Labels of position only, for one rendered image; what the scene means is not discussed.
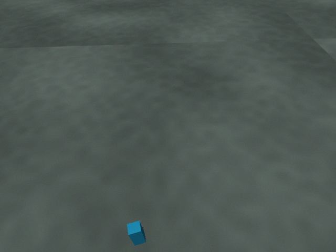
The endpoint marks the carton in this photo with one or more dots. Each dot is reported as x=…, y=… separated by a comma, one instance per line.
x=136, y=233

